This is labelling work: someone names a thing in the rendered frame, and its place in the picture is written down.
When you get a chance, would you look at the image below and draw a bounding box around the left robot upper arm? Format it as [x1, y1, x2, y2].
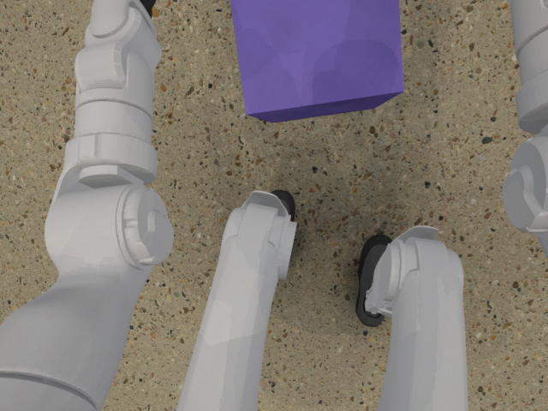
[0, 184, 174, 411]

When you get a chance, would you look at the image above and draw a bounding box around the carton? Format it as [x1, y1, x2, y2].
[230, 0, 404, 123]

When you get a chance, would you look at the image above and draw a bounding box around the left robot hand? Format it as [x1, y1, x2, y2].
[140, 0, 157, 18]

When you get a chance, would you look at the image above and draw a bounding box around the robot right forearm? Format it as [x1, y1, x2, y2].
[508, 0, 548, 134]

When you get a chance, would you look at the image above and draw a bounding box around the right robot upper arm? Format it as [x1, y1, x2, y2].
[502, 130, 548, 259]

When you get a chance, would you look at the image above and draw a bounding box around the robot left forearm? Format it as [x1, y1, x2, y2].
[45, 0, 162, 255]

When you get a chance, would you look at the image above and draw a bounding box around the robot left foot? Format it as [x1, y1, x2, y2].
[271, 190, 295, 222]

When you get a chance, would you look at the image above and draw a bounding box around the robot left thigh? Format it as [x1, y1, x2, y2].
[176, 203, 297, 411]

